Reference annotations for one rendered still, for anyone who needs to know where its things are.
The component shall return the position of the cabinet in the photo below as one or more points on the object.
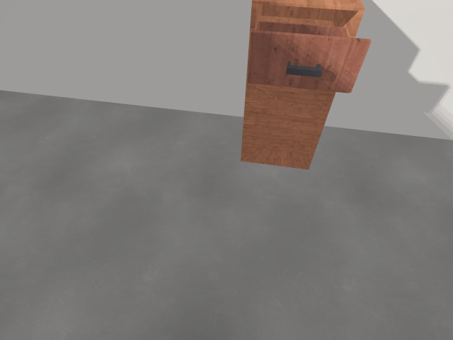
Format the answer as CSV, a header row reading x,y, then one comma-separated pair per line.
x,y
282,125

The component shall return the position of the drawer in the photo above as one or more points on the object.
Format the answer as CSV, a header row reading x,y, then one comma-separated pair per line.
x,y
273,44

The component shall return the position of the handle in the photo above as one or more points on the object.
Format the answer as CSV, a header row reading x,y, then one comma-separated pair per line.
x,y
304,71

